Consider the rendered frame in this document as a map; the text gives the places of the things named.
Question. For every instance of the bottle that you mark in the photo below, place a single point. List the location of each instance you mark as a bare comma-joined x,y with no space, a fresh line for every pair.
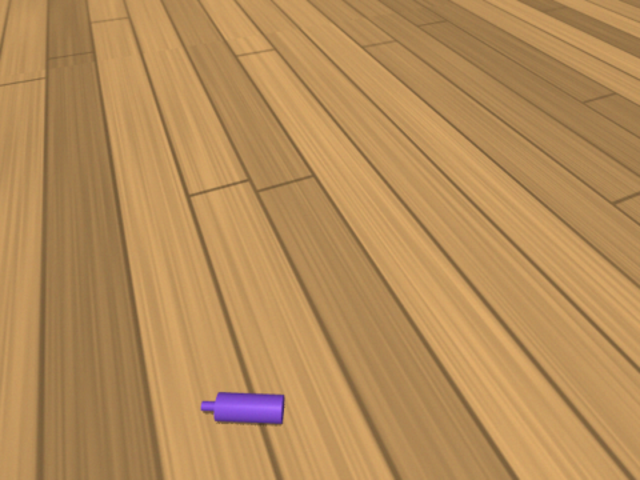
246,407

